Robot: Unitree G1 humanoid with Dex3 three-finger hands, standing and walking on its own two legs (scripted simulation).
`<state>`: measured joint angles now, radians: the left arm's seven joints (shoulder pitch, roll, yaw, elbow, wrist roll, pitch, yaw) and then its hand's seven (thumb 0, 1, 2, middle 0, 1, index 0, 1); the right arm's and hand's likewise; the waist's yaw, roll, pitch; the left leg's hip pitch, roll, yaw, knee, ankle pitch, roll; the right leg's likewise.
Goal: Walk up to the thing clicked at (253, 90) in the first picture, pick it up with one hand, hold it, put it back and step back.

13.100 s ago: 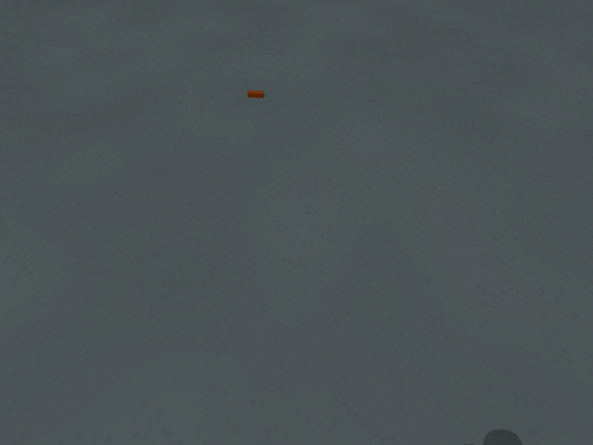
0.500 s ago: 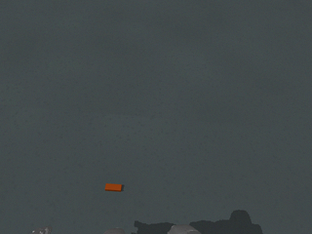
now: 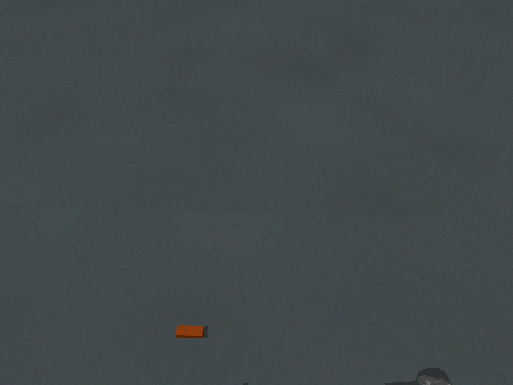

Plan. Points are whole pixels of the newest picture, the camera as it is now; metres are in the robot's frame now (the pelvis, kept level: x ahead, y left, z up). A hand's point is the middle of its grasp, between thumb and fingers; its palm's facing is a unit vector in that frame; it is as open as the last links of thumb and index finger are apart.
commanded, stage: walk up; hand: left
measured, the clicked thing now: (190, 331) +0.41 +0.25 -0.75
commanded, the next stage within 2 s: none
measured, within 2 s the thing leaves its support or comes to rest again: neither
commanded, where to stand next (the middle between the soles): +0.02 +0.01 m, yaw +0 degrees
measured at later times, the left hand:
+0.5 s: hand out of the picture +0.10 +0.26 -0.15, palm faces -0.05 -0.92 -0.39, open 7.4 cm
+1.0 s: hand out of the picture +0.13 +0.25 -0.14, palm faces +0.01 -0.94 -0.33, open 7.4 cm
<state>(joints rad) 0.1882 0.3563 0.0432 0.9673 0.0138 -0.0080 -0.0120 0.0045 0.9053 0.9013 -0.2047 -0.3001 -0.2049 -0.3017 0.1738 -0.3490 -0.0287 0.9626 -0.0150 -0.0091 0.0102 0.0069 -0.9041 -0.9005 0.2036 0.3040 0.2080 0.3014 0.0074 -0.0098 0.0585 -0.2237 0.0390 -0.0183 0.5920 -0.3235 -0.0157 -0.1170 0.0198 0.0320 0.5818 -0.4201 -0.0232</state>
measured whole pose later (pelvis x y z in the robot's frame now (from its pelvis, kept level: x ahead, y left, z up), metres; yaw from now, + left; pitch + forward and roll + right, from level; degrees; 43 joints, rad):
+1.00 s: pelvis +0.02 -0.01 +0.01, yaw +0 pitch -3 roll +0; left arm 0.07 0.36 0.02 1.08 0.00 -0.01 -0.01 0.00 0.91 0.90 -0.20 -0.30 -0.20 -0.30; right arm 0.13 -0.35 -0.01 1.07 0.00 0.01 0.01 0.01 -0.90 -0.90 0.20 0.30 0.21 0.30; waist 0.00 -0.02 0.06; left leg -0.10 0.00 -0.04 0.42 -0.26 -0.01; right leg -0.21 -0.04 -0.01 0.42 -0.15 0.02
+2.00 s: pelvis -0.04 +0.02 -0.01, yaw +5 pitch -1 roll +0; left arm -0.02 0.38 0.06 0.97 0.04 0.03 0.02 0.00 0.90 0.90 -0.21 -0.30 -0.21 -0.30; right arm 0.13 -0.42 -0.08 0.97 -0.01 0.06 0.02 0.00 -0.91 -0.90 0.20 0.30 0.20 0.30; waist -0.03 0.00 0.17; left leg -0.29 0.00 -0.05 0.77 -0.47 0.01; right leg -0.41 -0.11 -0.05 0.59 -0.16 0.04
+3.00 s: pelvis -0.02 -0.03 -0.01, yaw +5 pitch -2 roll +0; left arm 0.13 0.37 0.07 0.86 0.03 -0.02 0.03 0.00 0.90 0.90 -0.21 -0.30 -0.21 -0.30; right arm 0.26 -0.44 -0.07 0.90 -0.03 0.08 0.01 0.01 -0.91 -0.90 0.20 0.30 0.21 0.30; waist -0.01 0.07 0.17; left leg -0.41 -0.01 -0.12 0.98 -0.48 -0.02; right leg -0.37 -0.07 -0.07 0.66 -0.24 -0.01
